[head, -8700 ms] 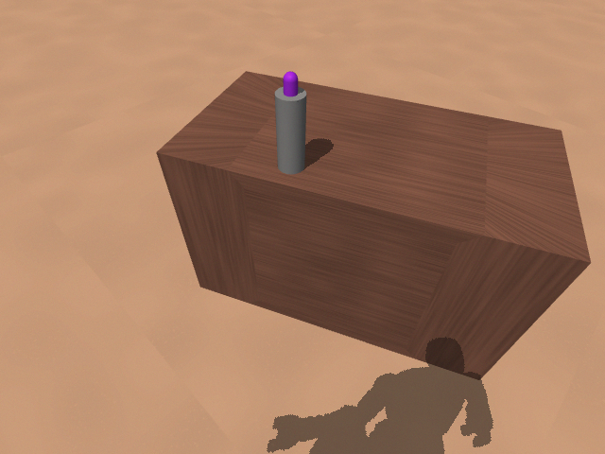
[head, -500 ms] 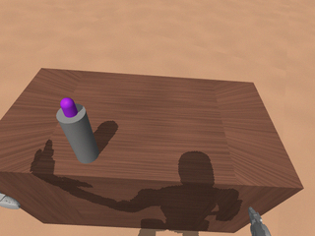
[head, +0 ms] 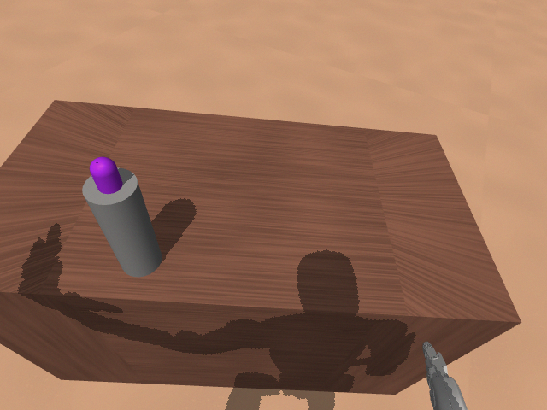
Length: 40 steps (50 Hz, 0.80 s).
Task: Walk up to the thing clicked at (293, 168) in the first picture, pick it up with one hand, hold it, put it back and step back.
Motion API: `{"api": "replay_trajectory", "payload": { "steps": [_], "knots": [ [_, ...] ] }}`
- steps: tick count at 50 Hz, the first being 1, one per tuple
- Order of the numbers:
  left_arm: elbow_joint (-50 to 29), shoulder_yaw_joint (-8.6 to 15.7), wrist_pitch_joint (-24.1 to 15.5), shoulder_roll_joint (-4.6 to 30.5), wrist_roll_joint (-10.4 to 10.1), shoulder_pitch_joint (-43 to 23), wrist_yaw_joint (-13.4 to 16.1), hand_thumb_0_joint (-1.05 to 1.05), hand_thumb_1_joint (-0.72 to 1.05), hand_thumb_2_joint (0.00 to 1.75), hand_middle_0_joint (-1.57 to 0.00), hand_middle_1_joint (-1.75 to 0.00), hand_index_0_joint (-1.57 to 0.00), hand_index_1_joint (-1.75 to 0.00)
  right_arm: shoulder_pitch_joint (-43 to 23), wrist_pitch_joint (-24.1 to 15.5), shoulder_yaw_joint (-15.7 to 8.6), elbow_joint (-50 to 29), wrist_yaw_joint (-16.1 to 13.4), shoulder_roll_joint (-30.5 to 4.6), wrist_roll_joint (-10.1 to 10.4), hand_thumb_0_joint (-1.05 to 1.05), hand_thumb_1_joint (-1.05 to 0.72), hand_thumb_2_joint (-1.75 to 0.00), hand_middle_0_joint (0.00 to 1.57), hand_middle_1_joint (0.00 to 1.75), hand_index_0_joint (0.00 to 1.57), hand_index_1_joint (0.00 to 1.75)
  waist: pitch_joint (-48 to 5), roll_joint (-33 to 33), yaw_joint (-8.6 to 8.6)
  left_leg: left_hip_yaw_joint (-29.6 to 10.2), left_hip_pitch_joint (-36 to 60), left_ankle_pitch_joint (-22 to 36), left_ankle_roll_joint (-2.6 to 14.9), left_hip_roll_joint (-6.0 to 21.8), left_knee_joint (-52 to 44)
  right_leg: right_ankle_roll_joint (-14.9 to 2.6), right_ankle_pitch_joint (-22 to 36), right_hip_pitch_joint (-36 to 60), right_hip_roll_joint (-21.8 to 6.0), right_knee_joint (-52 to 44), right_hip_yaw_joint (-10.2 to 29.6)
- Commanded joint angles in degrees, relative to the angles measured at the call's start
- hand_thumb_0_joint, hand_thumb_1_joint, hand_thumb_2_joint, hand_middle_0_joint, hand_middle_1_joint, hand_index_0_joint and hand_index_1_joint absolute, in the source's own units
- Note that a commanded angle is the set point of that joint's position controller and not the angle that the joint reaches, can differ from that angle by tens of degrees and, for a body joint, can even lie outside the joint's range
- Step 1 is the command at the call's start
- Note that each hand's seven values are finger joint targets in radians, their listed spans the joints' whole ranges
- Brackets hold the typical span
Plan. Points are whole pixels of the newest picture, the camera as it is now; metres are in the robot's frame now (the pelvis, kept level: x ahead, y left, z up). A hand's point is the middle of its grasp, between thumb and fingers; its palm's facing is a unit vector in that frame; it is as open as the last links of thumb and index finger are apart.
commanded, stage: go down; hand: left
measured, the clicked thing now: (124, 219) +0.43 +0.23 +0.03
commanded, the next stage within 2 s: approach in 1.64 s
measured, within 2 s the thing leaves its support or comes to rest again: neither
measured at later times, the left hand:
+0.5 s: hand out of the picture +0.29 +0.42 +0.08, palm faces +0.27 -0.96 +0.00, open 17.7 cm
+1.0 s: hand out of the picture +0.27 +0.42 +0.08, palm faces +0.26 -0.97 +0.00, open 17.7 cm
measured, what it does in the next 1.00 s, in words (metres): stands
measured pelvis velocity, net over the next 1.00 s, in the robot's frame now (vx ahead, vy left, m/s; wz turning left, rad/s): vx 0.01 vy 0.00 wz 0.01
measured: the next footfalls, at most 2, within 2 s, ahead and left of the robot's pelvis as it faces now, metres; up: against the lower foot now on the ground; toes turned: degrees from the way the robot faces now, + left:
none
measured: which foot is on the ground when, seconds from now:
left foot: down 0.00-1.00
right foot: down 0.00-1.00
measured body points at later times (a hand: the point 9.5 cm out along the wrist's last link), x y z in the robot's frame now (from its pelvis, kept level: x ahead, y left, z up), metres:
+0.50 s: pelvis +0.00 +0.01 -0.01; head +0.05 +0.04 +0.44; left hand +0.27 +0.47 +0.08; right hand +0.16 -0.25 -0.07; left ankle +0.00 +0.13 -0.72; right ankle +0.02 -0.15 -0.72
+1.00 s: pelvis +0.01 +0.00 -0.01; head +0.05 +0.04 +0.43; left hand +0.25 +0.47 +0.08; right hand +0.17 -0.25 -0.06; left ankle +0.00 +0.13 -0.72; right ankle +0.02 -0.15 -0.72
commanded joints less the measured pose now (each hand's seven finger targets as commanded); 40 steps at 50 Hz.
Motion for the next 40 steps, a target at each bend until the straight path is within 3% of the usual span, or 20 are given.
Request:
{"api": "replay_trajectory", "payload": {
  "steps": [1,3,4,6,8,9,10,11,13,16,18,19,20,24,25,27,31,36,38,40],
  "knots": [
    [-12.0,5.2,-3.1,24.0,-1.9,-13.2,-0.4,0.0,-0.61,0.05,-0.07,-0.05,-0.07,-0.06,-2.5,-3.7,-2.4,-10.0,-0.8,-8.5,0.4,0.0,0.52,-0.06,0.05,0.05,0.05,0.05,-15.9,11.4,1.04,1.3,6.8,16.0,0.47,-1.9,-6.0,-3.13,10.2,7.1,2.0,-2.2,-1.2],
    [-10.5,4.8,-2.5,22.9,-2.2,-11.8,-1.1,0.0,-0.61,0.04,-0.07,-0.04,-0.06,-0.06,0.3,-3.5,-3.3,-7.9,-1.0,-9.1,0.3,0.0,0.52,-0.06,0.05,0.05,0.05,0.05,-15.4,11.2,0.12,1.1,7.5,17.6,0.48,-1.6,-5.5,-3.15,11.0,5.7,2.2,-1.8,-1.4],
    [-10.7,5.3,-2.4,23.9,-2.4,-12.2,-1.3,0.0,-0.61,0.05,-0.07,-0.05,-0.06,-0.06,-0.4,-3.5,-2.9,-7.9,-1.0,-8.9,0.4,0.0,0.52,-0.06,0.05,0.05,0.05,0.05,-14.6,11.5,0.99,1.2,6.3,17.6,0.5,-1.9,-5.3,-3.18,10.9,5.9,2.1,-1.8,-1.3],
    [-11.1,5.8,-2.1,24.8,-2.6,-13.0,-1.5,0.0,-0.61,0.05,-0.07,-0.05,-0.06,-0.06,-2.5,-4.2,-4.1,-9.8,-1.4,-10.7,0.3,0.0,0.52,-0.06,0.05,0.05,0.05,0.05,-15.5,11.2,0.78,1.3,6.2,17.2,0.62,-2.0,-4.9,-3.1,11.1,6.1,1.9,-1.6,-1.2],
    [-11.7,5.7,-2.1,25.1,-2.6,-14.5,-1.8,0.0,-0.61,0.05,-0.07,-0.05,-0.06,-0.06,-1.9,-4.0,-3.1,-9.7,-1.3,-9.4,0.4,0.0,0.52,-0.06,0.05,0.05,0.05,0.05,-15.0,11.5,0.82,1.4,5.3,14.9,0.66,-2.2,-4.9,-3.07,9.4,5.2,1.9,-1.6,-1.1],
    [-11.1,6.2,-2.0,25.5,-2.8,-14.2,-1.9,0.0,-0.61,0.05,-0.06,-0.04,-0.06,-0.05,-3.0,-4.6,-4.7,-12.5,-1.6,-11.4,0.4,0.0,0.52,-0.06,0.05,0.05,0.05,0.05,-14.8,10.3,-0.04,1.3,5.1,13.6,0.77,-2.1,-5.1,-2.96,8.8,5.4,2.0,-1.7,-1.2],
    [-10.8,6.5,-1.8,25.7,-2.8,-13.8,-2.0,0.0,-0.61,0.05,-0.06,-0.05,-0.06,-0.06,-1.0,-4.4,-4.0,-9.2,-1.5,-10.5,0.4,0.0,0.52,-0.06,0.05,0.05,0.05,0.05,-14.8,11.4,0.81,0.6,5.0,14.9,0.42,-1.6,-5.2,-3.18,8.9,4.7,2.3,-0.8,-1.8],
    [-9.3,5.1,-1.6,24.1,-2.8,-13.6,-2.4,0.0,-0.61,0.06,-0.06,-0.05,-0.06,-0.06,-0.6,-4.3,-2.7,-8.6,-1.3,-8.8,0.6,0.0,0.52,-0.06,0.05,0.05,0.05,0.05,-14.1,11.6,0.65,0.9,5.1,14.7,0.49,-1.7,-4.9,-3.22,8.6,4.1,2.2,-0.9,-1.6],
    [-10.3,6.8,-1.8,26.3,-3.0,-14.1,-2.7,0.0,-0.61,0.06,-0.07,-0.05,-0.06,-0.07,-0.8,-4.5,-4.3,-9.4,-1.6,-10.8,0.3,0.0,0.52,-0.06,0.05,0.05,0.05,0.05,-16.5,12.6,0.73,0.6,6.1,18.9,0.27,-1.4,-3.8,-3.32,10.8,3.8,2.2,0.1,-1.7],
    [-9.3,6.5,-1.4,26.1,-2.9,-13.9,-3.6,0.0,-0.61,0.06,-0.06,-0.05,-0.06,-0.06,-0.8,-4.7,-3.2,-9.1,-1.4,-9.6,0.1,0.0,0.53,-0.06,0.05,0.05,0.05,0.05,-15.8,12.3,0.81,0.5,5.5,19.1,0.35,-1.5,-3.0,-3.18,10.6,2.7,2.2,0.5,-1.8],
    [-10.1,7.4,-1.3,28.2,-2.7,-15.7,-3.4,0.0,-0.61,0.06,-0.06,-0.04,-0.06,-0.06,-1.1,-4.7,-4.2,-10.1,-1.8,-10.9,0.1,0.0,0.52,-0.06,0.05,0.05,0.05,0.05,-16.0,11.9,0.65,1.0,4.1,15.6,0.64,-2.1,-2.9,-3.12,9.3,3.3,1.8,0.3,-1.4],
    [-10.0,7.1,-1.4,27.9,-2.6,-15.7,-3.3,0.0,-0.61,0.06,-0.06,-0.05,-0.06,-0.06,-1.8,-5.0,-4.3,-12.5,-1.8,-11.5,0.1,0.0,0.52,-0.06,0.05,0.05,0.05,0.05,-16.0,11.4,0.09,0.6,4.5,15.4,0.47,-1.7,-3.2,-3.15,8.9,2.8,2.2,0.8,-1.8],
    [-9.0,7.0,-1.2,27.7,-2.4,-15.0,-3.2,0.0,-0.61,0.06,-0.06,-0.04,-0.06,-0.06,-0.9,-4.9,-3.0,-11.1,-1.6,-9.9,0.0,0.0,0.52,-0.06,0.05,0.05,0.05,0.05,-16.2,12.3,0.84,0.7,4.3,15.3,0.43,-1.8,-2.9,-3.2,8.6,2.7,2.1,0.9,-1.8],
    [-9.8,7.5,-1.1,28.6,-2.7,-15.2,-3.3,0.0,-0.61,0.05,-0.06,-0.05,-0.06,-0.05,0.6,-5.1,-4.2,-11.9,-1.9,-11.5,0.2,0.0,0.52,-0.06,0.05,0.05,0.05,0.05,-15.3,12.1,0.45,0.2,3.0,13.0,0.37,-1.5,-3.2,-3.15,7.0,1.4,2.5,1.5,-2.1],
    [-10.2,7.0,-1.2,27.8,-2.9,-14.8,-3.7,0.0,-0.61,0.06,-0.06,-0.05,-0.06,-0.06,0.7,-5.1,-2.3,-12.0,-1.8,-9.6,0.3,0.0,0.52,-0.06,0.05,0.05,0.05,0.05,-15.2,13.3,0.9,0.4,2.8,12.5,0.32,-1.6,-3.3,-3.19,6.5,1.5,2.4,1.5,-2.1],
    [-9.5,7.4,-1.0,27.8,-3.2,-13.9,-4.1,0.0,-0.61,0.06,-0.06,-0.05,-0.05,-0.06,0.8,-5.2,-3.6,-12.3,-2.1,-10.8,0.3,0.0,0.52,-0.06,0.05,0.05,0.05,0.05,-15.5,12.8,0.76,0.1,2.2,12.2,0.41,-1.6,-2.9,-3.15,6.2,1.0,2.4,1.8,-2.1],
    [-11.1,7.0,-0.8,26.9,-3.5,-12.8,-4.5,0.0,-0.61,0.06,-0.06,-0.05,-0.06,-0.06,1.9,-5.4,-2.8,-13.9,-2.2,-10.4,0.3,0.0,0.52,-0.06,0.05,0.05,0.05,0.05,-17.4,13.6,0.73,0.4,4.0,14.8,0.4,-1.9,-1.6,-3.19,7.9,0.7,2.2,2.5,-2.0],
    [-13.0,8.1,0.2,27.8,-3.7,-10.5,-4.6,0.0,-0.61,0.08,-0.05,-0.06,-0.05,-0.07,3.1,-5.2,-3.6,-13.3,-2.3,-11.5,0.5,0.0,0.52,-0.06,0.05,0.05,0.05,0.05,-18.2,14.4,1.5,-0.3,5.1,20.5,0.06,-1.3,-1.1,-3.34,10.0,0.7,2.4,3.3,-2.5],
    [-14.3,7.4,0.4,26.1,-3.9,-9.9,-4.4,0.0,-0.61,0.08,-0.05,-0.05,-0.05,-0.07,2.1,-5.2,-3.2,-14.2,-2.2,-10.8,0.6,0.0,0.52,-0.06,0.05,0.05,0.05,0.05,-16.4,12.4,1.7,0.3,3.3,16.6,0.37,-1.8,-1.4,-3.3,8.3,1.0,2.4,2.7,-2.2],
    [-15.3,9.5,0.3,28.2,-4.2,-9.6,-3.8,0.0,-0.61,0.07,-0.05,-0.06,-0.05,-0.07,2.5,-5.2,-4.9,-15.4,-2.6,-12.6,0.6,0.0,0.52,-0.06,0.05,0.05,0.05,0.05,-16.4,10.8,1.72,0.9,1.8,13.6,0.68,-2.6,-1.3,-3.11,7.6,3.0,2.0,2.1,-1.7]
  ]
}}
